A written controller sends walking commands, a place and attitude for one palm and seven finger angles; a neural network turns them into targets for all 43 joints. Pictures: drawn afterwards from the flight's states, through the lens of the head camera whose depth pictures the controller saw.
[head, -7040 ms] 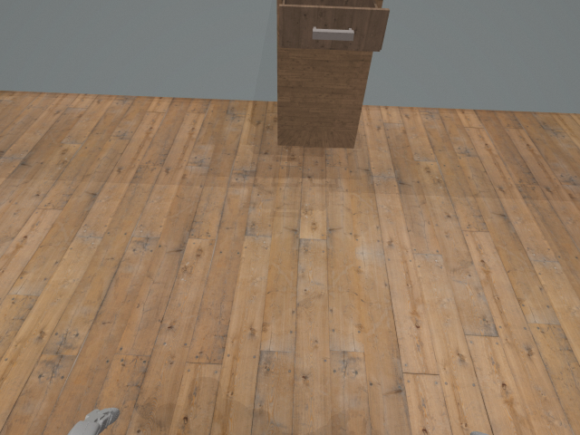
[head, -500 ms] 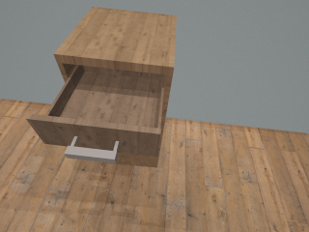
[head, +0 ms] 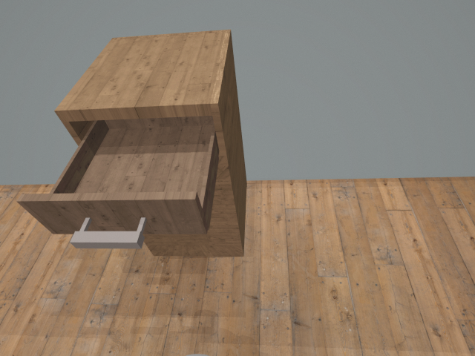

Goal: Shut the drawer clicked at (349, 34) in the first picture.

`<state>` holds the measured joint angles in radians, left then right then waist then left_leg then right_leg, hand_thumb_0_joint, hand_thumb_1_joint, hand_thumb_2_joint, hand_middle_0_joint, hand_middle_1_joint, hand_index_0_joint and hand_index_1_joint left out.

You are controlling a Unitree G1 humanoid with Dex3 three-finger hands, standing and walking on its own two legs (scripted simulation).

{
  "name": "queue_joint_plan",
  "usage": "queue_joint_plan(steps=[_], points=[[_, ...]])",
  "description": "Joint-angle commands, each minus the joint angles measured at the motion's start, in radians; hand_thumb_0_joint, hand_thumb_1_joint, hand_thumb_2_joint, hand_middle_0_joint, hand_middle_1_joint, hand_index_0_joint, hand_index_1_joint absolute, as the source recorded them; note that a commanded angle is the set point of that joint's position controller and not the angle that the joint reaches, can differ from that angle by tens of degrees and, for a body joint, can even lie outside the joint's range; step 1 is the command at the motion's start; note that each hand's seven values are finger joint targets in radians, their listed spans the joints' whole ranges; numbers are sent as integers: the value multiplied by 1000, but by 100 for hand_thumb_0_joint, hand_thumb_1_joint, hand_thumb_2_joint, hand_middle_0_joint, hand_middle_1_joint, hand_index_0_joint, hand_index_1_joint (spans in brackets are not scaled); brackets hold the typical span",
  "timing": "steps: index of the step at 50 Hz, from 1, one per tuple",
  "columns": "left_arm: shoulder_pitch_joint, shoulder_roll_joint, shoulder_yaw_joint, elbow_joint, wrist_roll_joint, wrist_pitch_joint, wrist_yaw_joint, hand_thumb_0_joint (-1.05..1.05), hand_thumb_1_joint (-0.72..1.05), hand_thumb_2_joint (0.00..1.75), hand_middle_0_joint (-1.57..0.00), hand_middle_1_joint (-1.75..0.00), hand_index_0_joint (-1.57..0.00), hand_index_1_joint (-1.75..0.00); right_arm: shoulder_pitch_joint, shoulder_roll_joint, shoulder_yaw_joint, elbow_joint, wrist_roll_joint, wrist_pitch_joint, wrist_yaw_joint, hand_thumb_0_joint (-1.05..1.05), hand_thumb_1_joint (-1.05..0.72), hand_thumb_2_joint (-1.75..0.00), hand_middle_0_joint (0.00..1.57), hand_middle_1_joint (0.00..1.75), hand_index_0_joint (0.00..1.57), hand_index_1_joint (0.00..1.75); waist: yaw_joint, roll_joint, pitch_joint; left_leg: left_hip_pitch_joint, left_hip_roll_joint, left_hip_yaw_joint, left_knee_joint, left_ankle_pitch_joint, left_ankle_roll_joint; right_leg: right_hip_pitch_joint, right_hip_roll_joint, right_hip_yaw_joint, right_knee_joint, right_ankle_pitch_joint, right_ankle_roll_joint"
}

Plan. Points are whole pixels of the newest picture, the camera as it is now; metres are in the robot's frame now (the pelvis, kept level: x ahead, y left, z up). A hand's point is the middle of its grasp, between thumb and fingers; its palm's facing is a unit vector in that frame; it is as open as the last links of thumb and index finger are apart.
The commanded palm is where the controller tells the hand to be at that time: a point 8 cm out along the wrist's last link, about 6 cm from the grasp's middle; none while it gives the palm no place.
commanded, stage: come to a stop and stand still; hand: left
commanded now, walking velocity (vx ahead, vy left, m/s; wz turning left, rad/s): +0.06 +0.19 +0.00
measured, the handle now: (111, 230) +0.36 +0.31 -0.04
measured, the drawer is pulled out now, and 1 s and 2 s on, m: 0.27 0.27 0.27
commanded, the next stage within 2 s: look again from close up in 1.16 s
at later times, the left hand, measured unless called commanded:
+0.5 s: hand out of the picture -0.04 +0.24 -0.19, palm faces +0.10 -0.98 -0.18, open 7.4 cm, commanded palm none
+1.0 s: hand out of the picture +0.05 +0.20 -0.18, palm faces +0.06 -0.97 -0.22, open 7.2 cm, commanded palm none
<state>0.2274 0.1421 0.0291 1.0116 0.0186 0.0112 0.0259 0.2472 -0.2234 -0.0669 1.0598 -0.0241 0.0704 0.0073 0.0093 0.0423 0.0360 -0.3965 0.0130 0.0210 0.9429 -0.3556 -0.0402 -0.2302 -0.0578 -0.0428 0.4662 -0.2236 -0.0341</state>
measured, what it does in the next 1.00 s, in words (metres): steps on the spot: left foot, then right foot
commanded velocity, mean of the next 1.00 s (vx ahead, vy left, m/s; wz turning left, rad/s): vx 0.03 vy -0.03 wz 0.00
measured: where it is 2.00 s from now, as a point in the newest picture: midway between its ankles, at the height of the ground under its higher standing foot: outside the picture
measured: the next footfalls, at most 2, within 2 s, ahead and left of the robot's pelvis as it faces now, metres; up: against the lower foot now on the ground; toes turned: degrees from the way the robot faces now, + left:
left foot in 0.38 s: +0.04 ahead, +0.18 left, +0.00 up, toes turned +5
right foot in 0.70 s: +0.09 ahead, -0.03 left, +0.00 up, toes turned -4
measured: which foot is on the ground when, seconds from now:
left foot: up 0.00-0.36, down 0.38-1.00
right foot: down 0.00-0.38, up 0.40-0.68, down 0.70-1.00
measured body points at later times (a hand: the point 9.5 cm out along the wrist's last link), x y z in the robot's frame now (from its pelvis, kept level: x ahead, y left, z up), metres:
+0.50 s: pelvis -0.01 +0.05 +0.00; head -0.01 +0.08 +0.45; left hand -0.04 +0.29 -0.17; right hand +0.03 -0.17 -0.15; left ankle -0.04 +0.18 -0.75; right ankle +0.00 -0.08 -0.72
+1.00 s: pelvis +0.02 +0.02 -0.01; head +0.04 +0.01 +0.44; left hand +0.05 +0.25 -0.16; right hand +0.00 -0.19 -0.17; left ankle -0.04 +0.18 -0.75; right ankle -0.01 -0.06 -0.75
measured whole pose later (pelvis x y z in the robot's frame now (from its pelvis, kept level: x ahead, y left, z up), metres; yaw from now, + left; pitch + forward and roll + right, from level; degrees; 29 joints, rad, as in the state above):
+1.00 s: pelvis +0.02 +0.02 -0.01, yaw +1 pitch +0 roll +0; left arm 0.21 0.16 0.02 1.12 0.00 -0.01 0.04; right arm 0.28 -0.12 0.00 1.17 -0.01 0.00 -0.04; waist -0.01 0.02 0.03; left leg -0.10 0.08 0.01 0.40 -0.30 -0.07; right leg -0.15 0.04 -0.07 0.43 -0.28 -0.06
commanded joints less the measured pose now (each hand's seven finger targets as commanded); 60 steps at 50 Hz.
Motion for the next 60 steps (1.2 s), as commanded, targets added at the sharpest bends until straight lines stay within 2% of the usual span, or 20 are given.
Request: queue_joint_plan(steps=[1, 6, 9, 13, 15, 16, 17, 18, 19, 20, 22, 28, 31, 33, 35, 36, 38, 43, 46, 60], points=[[84, 208, 55, -39, 0, -25, 22, 0, 90, 90, -20, -30, -20, -30, 12, -66, -14, -63, 0, -12, 1, 0, -90, -90, 20, 30, 20, 30, 37, -194, -16, -139, 23, -56, 85, 53, -20, 127, -254, 232, -213, 110, -78], [123, 217, 62, -29, 8, -23, 26, 0, 90, 90, -20, -30, -20, -30, -17, -63, -11, -87, 0, -7, 0, 0, -90, -90, 20, 30, 20, 30, 53, -194, -20, -133, 36, -58, 36, 15, -24, 132, -286, 272, -225, 41, -109], [113, 220, 62, -30, 16, -19, 18, 0, 90, 90, -20, -30, -20, -30, -22, -49, -4, -90, 4, -15, 1, 0, -90, -90, 20, 30, 20, 30, 50, -215, -9, -61, 31, -25, -81, -26, -16, 82, -263, 265, -258, -76, -111], [85, 225, 59, -17, 20, -15, 7, 0, 90, 90, -20, -30, -20, -30, 5, -23, 7, -82, 13, -39, -2, 0, -90, -90, 20, 30, 20, 30, 35, -269, -16, 85, 8, 21, -288, -49, 3, 23, -225, 239, -273, -127, -104], [56, 213, 53, -4, 11, -12, 6, 0, 90, 90, -20, -30, -20, -30, 84, -10, 17, -47, 14, -55, -11, 0, -90, -90, 20, 30, 20, 30, -6, -241, -41, 242, -7, 42, -468, 71, 10, -38, -171, 180, -229, -154, -63], [45, 188, 45, 4, 3, -9, 4, 0, 90, 90, -20, -30, -20, -30, 127, -6, 22, -24, 15, -67, -18, 0, -90, -90, 20, 30, 20, 30, -27, -198, -50, 345, -3, 35, -581, 136, 13, -96, -128, 149, -180, -176, -30], [58, 147, 31, 9, -6, -7, 2, 0, 90, 90, -20, -30, -20, -30, 152, -43, 19, -11, 13, -81, -25, 0, -90, -90, 20, 30, 20, 30, -35, -64, -55, 394, 61, -28, -639, 127, 19, -145, -76, 98, -81, -165, 2], [93, 92, 18, 9, -9, -3, -3, 0, 90, 90, -20, -30, -20, -30, 148, -104, 6, -18, 5, -88, -30, 0, -90, -90, 20, 30, 20, 30, -28, 139, -38, 333, 223, -244, -729, -8, 63, -192, -3, 30, 57, -178, 39], [86, 67, 12, 9, -6, -2, -1, 0, 90, 90, -20, -30, -20, -30, 91, -144, 7, -42, 2, -79, -35, 0, -90, -90, 20, 30, 20, 30, -18, 210, 39, 179, 318, -341, -825, -134, 120, -181, 14, -15, 124, -237, 53], [76, 73, 12, 14, 1, -4, -5, 0, 90, 90, -20, -30, -20, -30, 42, -135, 16, -57, -5, -76, -37, 0, -90, -90, 20, 30, 20, 30, -5, 125, 96, 59, 322, -341, -845, -190, 151, -134, 7, 15, 169, -199, 50], [78, 79, 15, 57, 11, 10, -13, 0, 90, 90, -20, -30, -20, -30, -11, -92, 25, -46, -1, -82, -45, 0, -90, -90, 20, 30, 20, 30, 2, 193, 137, 40, 242, -274, -873, -166, 123, -124, 1, 28, 253, -147, 58], [63, 84, 16, 63, -1, 7, -20, 0, 90, 90, -20, -30, -20, -30, 74, -79, 24, 4, 1, -88, -69, 0, -90, -90, 20, 30, 20, 30, -19, 100, 43, 303, 251, -160, -678, 591, 165, -192, 4, 32, 283, -169, 75], [60, 72, 12, 58, -11, -5, -14, 0, 90, 90, -20, -30, -20, -30, 71, -83, 18, 18, 1, -87, -66, 0, -90, -90, 20, 30, 20, 30, -19, 132, -21, 349, 225, -132, -599, 702, 163, -91, 14, 8, 89, -140, 68], [108, 85, 11, 82, -10, -18, -10, 0, 90, 90, -20, -30, -20, -30, 79, -73, 15, 27, 10, -86, -63, 0, -90, -90, 20, 30, 20, 30, -1, 68, -58, 320, 172, -101, -524, 642, 108, 45, 21, -1, -104, 93, 62], [138, 135, 16, 103, -8, -31, 2, 0, 90, 90, -20, -30, -20, -30, 87, -14, 26, 27, 22, -92, -57, 0, -90, -90, 20, 30, 20, 30, -4, -73, -101, 169, 100, -29, -485, 359, 42, 224, -102, 122, -80, 438, 18], [127, 153, 13, 107, -9, -34, 3, 0, 90, 90, -20, -30, -20, -30, 83, 9, 34, 27, 23, -92, -51, 0, -90, -90, 20, 30, 20, 30, -8, -101, -92, 144, 71, -10, -510, 210, 28, 230, -152, 130, -68, 511, -7], [98, 131, 8, 110, -13, -38, 9, 0, 90, 90, -20, -30, -20, -30, 85, 16, 35, 44, 15, -79, -53, 0, -90, -90, 20, 30, 20, 30, -14, -230, -80, 191, 70, 2, -512, 176, 15, 186, -127, 126, -84, 499, -30], [73, 107, 1, 99, -17, -34, 15, 0, 90, 90, -20, -30, -20, -30, 110, 14, 45, 85, 14, -82, -56, 0, -90, -90, 20, 30, 20, 30, -11, -88, -28, 248, 103, -17, -557, 373, 22, 146, -62, 75, -74, 468, -2], [72, 114, 2, 100, -18, -31, 18, 0, 90, 90, -20, -30, -20, -30, 114, 16, 47, 92, 14, -78, -59, 0, -90, -90, 20, 30, 20, 30, -11, -54, -21, 250, 103, -12, -561, 360, 19, 152, -65, 77, -85, 451, -2], [82, 114, 1, 97, -15, -30, 16, 0, 90, 90, -20, -30, -20, -30, 108, 7, 49, 83, 14, -71, -60, 0, -90, -90, 20, 30, 20, 30, -14, -58, 23, 266, 100, -10, -578, 274, 22, 109, -53, 96, -146, 320, 1]])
